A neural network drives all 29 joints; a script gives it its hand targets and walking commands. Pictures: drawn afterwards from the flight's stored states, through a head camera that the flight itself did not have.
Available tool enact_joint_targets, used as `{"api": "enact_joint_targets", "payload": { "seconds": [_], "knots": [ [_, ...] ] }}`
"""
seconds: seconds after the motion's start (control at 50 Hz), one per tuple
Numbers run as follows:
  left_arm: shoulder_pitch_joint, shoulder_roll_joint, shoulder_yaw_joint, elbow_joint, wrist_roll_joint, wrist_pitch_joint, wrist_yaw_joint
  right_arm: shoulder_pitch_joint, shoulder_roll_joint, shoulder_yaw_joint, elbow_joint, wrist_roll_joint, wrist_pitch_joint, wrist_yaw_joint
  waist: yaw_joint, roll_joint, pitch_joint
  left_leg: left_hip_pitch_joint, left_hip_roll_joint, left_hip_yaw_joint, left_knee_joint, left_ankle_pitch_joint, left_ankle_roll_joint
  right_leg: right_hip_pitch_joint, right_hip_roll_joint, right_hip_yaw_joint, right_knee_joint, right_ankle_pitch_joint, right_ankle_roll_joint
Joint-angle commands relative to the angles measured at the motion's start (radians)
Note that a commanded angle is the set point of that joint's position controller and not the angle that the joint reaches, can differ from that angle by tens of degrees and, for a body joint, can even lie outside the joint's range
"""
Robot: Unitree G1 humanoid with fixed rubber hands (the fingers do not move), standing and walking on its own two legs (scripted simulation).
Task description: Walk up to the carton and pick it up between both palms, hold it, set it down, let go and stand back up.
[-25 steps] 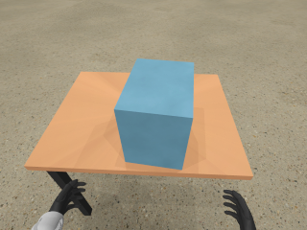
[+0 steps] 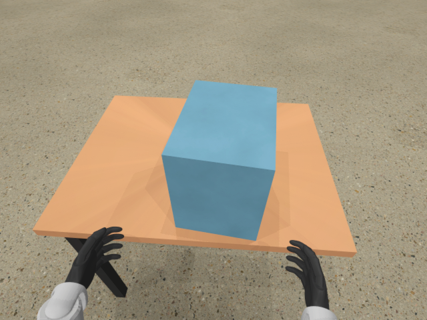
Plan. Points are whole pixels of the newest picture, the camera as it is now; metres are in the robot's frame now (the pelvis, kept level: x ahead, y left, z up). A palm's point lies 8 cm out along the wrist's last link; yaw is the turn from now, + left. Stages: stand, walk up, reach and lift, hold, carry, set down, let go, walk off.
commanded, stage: reach and lift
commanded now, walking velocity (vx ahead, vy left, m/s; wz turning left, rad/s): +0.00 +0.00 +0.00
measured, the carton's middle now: (225, 159) +0.49 +0.00 +0.01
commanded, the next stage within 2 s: none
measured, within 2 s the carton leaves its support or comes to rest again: neither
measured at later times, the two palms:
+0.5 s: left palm (92, 233) +0.26 +0.24 +0.04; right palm (325, 262) +0.24 -0.19 +0.02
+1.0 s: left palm (116, 178) +0.34 +0.20 +0.10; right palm (332, 210) +0.30 -0.19 +0.09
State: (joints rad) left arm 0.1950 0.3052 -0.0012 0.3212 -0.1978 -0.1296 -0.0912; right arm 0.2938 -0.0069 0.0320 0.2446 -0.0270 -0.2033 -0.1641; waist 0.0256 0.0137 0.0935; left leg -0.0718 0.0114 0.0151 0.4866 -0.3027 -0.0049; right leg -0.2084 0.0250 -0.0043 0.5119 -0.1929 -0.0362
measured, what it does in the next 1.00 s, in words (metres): stands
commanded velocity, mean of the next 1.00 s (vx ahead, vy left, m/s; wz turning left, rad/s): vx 0.00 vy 0.00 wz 0.00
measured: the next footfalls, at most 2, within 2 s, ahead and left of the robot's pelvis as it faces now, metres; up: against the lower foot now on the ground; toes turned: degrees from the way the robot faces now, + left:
none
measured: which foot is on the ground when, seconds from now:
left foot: down 0.00-1.00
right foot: down 0.00-1.00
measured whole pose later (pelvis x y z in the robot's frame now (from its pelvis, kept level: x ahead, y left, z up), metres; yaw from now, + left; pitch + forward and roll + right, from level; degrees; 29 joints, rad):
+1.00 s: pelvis +0.01 +0.01 +0.00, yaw +0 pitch -5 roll +0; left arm -0.28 0.33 0.00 0.15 -0.25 0.39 -0.04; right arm -0.14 -0.16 -0.04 0.07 0.15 0.25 -0.17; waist -0.03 0.00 0.09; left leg -0.08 0.01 0.01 0.47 -0.30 -0.01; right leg -0.20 0.02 0.00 0.47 -0.18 -0.03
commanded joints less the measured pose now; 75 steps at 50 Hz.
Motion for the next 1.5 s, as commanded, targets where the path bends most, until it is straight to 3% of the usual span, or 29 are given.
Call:
{"api": "enact_joint_targets", "payload": {
  "seconds": [0.0,0.02,0.06,0.1,0.16,0.22,0.24,0.3,0.38,0.44,0.46,0.52,0.54,0.6,0.7,0.78,0.9,0.96,1.0,1.08,1.1,1.16,1.2,1.24,1.26,1.28,1.3,1.38,1.48],
  "knots": [
    [-0.061,0.177,0.023,-0.207,-0.044,-0.046,-0.009,-0.008,-0.015,0.006,-0.202,0.088,-0.041,-0.032,0.016,-0.018,-0.083,-0.184,0.0,0.018,-0.17,0.065,0.002,0.313,-0.084,0.072,-0.198,-0.054,0.016],
    [-0.058,0.173,-0.003,-0.214,-0.043,-0.035,-0.009,-0.011,-0.026,-0.011,-0.192,0.1,-0.034,-0.034,-0.009,0.021,-0.062,-0.178,0.007,0.012,-0.177,0.046,-0.004,0.319,-0.076,0.064,-0.204,-0.069,0.013],
    [-0.068,0.17,0.015,-0.233,-0.037,-0.033,0.001,-0.007,-0.006,-0.005,-0.237,0.102,-0.03,-0.042,0.013,0.036,-0.084,-0.21,0.001,0.016,-0.182,0.065,0.002,0.354,-0.069,0.058,-0.182,-0.021,0.01],
    [-0.065,0.156,-0.034,-0.306,-0.064,-0.039,0.015,-0.02,-0.027,-0.031,-0.268,0.128,-0.039,-0.03,-0.005,0.074,-0.113,-0.235,0.023,-0.008,-0.195,0.097,-0.008,0.38,-0.041,0.047,-0.148,0.051,-0.003],
    [-0.136,0.131,-0.04,-0.265,-0.06,-0.013,0.027,-0.082,-0.056,-0.043,-0.236,0.115,-0.006,-0.021,-0.02,0.105,-0.088,-0.291,0.035,-0.027,-0.226,-0.018,0.003,0.399,-0.03,0.034,-0.139,-0.021,-0.006],
    [-0.18,0.121,-0.057,-0.252,-0.048,0.026,0.044,-0.14,-0.075,-0.06,-0.239,0.128,0.026,-0.014,-0.041,0.127,-0.092,-0.401,0.06,-0.035,-0.265,-0.099,0.031,0.504,0.0,0.025,-0.086,0.027,0.005],
    [-0.193,0.12,-0.065,-0.301,-0.061,0.026,0.052,-0.146,-0.073,-0.065,-0.257,0.134,0.036,-0.004,-0.039,0.139,-0.098,-0.396,0.067,-0.033,-0.273,-0.082,0.017,0.507,0.001,0.026,-0.093,0.04,-0.002],
    [-0.225,0.123,-0.082,-0.33,-0.112,0.054,0.063,-0.225,-0.107,-0.063,-0.39,0.142,0.059,0.003,-0.038,0.073,-0.144,-0.382,0.049,-0.032,-0.255,-0.067,0.023,0.466,-0.01,0.039,-0.104,0.029,-0.005],
    [-0.293,0.148,-0.071,-0.335,-0.155,0.091,0.06,-0.242,-0.093,-0.037,-0.397,0.133,0.138,0.009,-0.041,-0.043,-0.146,-0.237,0.018,0.007,-0.203,0.032,0.017,0.318,-0.057,0.069,-0.175,0.006,0.004],
    [-0.292,0.154,-0.038,-0.334,-0.135,0.142,0.057,-0.24,-0.109,-0.038,-0.421,0.155,0.174,0.005,-0.04,-0.035,-0.174,-0.25,0.016,0.005,-0.206,0.082,0.02,0.358,-0.05,0.069,-0.153,0.123,0.009],
    [-0.309,0.171,-0.003,-0.332,-0.122,0.159,0.05,-0.235,-0.095,-0.006,-0.428,0.17,0.181,0.0,-0.018,-0.029,-0.198,-0.254,0.004,0.018,-0.194,0.114,0.02,0.382,-0.061,0.088,-0.146,0.189,0.013],
    [-0.34,0.163,0.012,-0.342,-0.102,0.216,0.036,-0.266,-0.134,-0.037,-0.423,0.171,0.211,-0.019,-0.04,-0.057,-0.224,-0.19,-0.002,0.02,-0.179,0.163,0.008,0.393,-0.056,0.079,-0.155,0.275,0.022],
    [-0.356,0.174,0.037,-0.388,-0.082,0.226,0.035,-0.275,-0.144,-0.029,-0.451,0.193,0.219,-0.02,-0.037,-0.032,-0.234,-0.161,-0.013,0.023,-0.171,0.189,-0.001,0.378,-0.064,0.086,-0.158,0.308,0.03],
    [-0.427,0.159,0.031,-0.448,-0.07,0.27,0.055,-0.353,-0.165,-0.051,-0.459,0.217,0.234,-0.012,-0.038,0.032,-0.277,-0.178,0.002,0.004,-0.164,0.261,-0.012,0.393,-0.039,0.07,-0.129,0.326,0.011],
    [-0.537,0.164,0.048,-0.453,-0.057,0.363,0.061,-0.447,-0.192,-0.081,-0.43,0.243,0.296,-0.012,-0.063,0.029,-0.286,-0.147,-0.012,0.011,-0.156,0.275,-0.014,0.377,-0.039,0.062,-0.136,0.354,0.016],
    [-0.651,0.162,0.072,-0.36,-0.03,0.438,0.066,-0.553,-0.206,-0.11,-0.304,0.261,0.371,-0.006,-0.07,0.075,-0.231,-0.184,0.003,0.009,-0.191,0.193,-0.014,0.352,-0.03,0.051,-0.152,0.216,0.007],
    [-0.768,0.153,0.113,-0.237,-0.019,0.502,0.052,-0.688,-0.217,-0.124,-0.237,0.256,0.434,-0.007,-0.07,0.006,-0.247,-0.206,0.005,0.013,-0.203,0.173,0.006,0.343,-0.025,0.053,-0.155,0.215,0.018],
    [-0.837,0.159,0.115,-0.197,-0.011,0.514,0.052,-0.756,-0.242,-0.13,-0.193,0.255,0.459,-0.007,-0.09,0.02,-0.271,-0.226,-0.001,0.017,-0.213,0.142,0.011,0.352,-0.033,0.061,-0.155,0.213,0.027],
    [-0.903,0.186,0.149,-0.204,-0.012,0.508,0.063,-0.834,-0.238,-0.126,-0.235,0.261,0.455,-0.008,-0.065,-0.006,-0.325,-0.243,-0.005,0.021,-0.203,0.152,0.016,0.374,-0.029,0.067,-0.146,0.226,0.032],
    [-0.966,0.19,0.17,-0.12,0.001,0.521,0.057,-0.881,-0.253,-0.132,-0.17,0.264,0.474,-0.01,-0.064,-0.02,-0.332,-0.266,-0.019,0.024,-0.206,0.161,0.02,0.391,-0.034,0.069,-0.135,0.273,0.04],
    [-1.042,0.205,0.16,-0.03,-0.014,0.522,0.054,-0.956,-0.244,-0.127,-0.116,0.268,0.49,-0.009,-0.069,-0.041,-0.297,-0.284,-0.007,0.022,-0.217,0.101,0.026,0.357,-0.04,0.067,-0.151,0.199,0.037],
    [-1.127,0.218,0.138,-0.021,-0.032,0.496,0.061,-1.051,-0.249,-0.139,-0.121,0.26,0.489,-0.012,-0.082,-0.046,-0.348,-0.312,-0.014,0.018,-0.216,0.094,0.033,0.374,-0.036,0.061,-0.146,0.188,0.038],
    [-1.195,0.211,0.127,-0.056,-0.042,0.474,0.068,-1.085,-0.242,-0.131,-0.109,0.28,0.487,-0.006,-0.091,-0.003,-0.407,-0.309,-0.022,0.018,-0.21,0.109,0.03,0.375,-0.034,0.064,-0.133,0.198,0.035],
    [-1.23,0.223,0.126,0.082,-0.047,0.478,0.071,-1.149,-0.251,-0.124,-0.037,0.279,0.5,0.004,-0.081,-0.03,-0.363,-0.331,-0.012,0.015,-0.215,0.07,0.038,0.339,-0.031,0.061,-0.143,0.147,0.034],
    [-1.22,0.218,0.134,0.037,-0.029,0.48,0.082,-1.135,-0.271,-0.153,-0.027,0.268,0.498,0.003,-0.084,-0.008,-0.399,-0.296,-0.007,0.008,-0.217,0.107,0.026,0.37,-0.024,0.054,-0.141,0.19,0.026],
    [-1.228,0.224,0.131,0.074,-0.024,0.482,0.075,-1.129,-0.284,-0.174,0.043,0.263,0.506,-0.004,-0.114,0.007,-0.386,-0.294,-0.013,0.005,-0.214,0.098,0.024,0.367,-0.031,0.051,-0.151,0.188,0.027],
    [-1.243,0.217,0.112,0.159,-0.031,0.49,0.074,-1.187,-0.266,-0.16,0.058,0.264,0.507,-0.006,-0.11,-0.014,-0.371,-0.333,-0.014,0.009,-0.212,0.087,0.028,0.365,-0.03,0.053,-0.152,0.174,0.025],
    [-1.277,0.219,0.133,0.146,-0.018,0.481,0.071,-1.234,-0.281,-0.138,0.094,0.291,0.497,-0.009,-0.1,-0.007,-0.439,-0.287,-0.019,0.008,-0.202,0.176,0.02,0.403,-0.023,0.044,-0.14,0.297,0.035],
    [-1.436,0.232,0.084,0.194,-0.029,0.464,0.089,-1.379,-0.321,-0.183,0.171,0.288,0.49,0.011,-0.139,0.017,-0.477,-0.278,-0.013,-0.01,-0.196,0.137,0.015,0.33,-0.011,0.017,-0.142,0.231,0.024]
  ]
}}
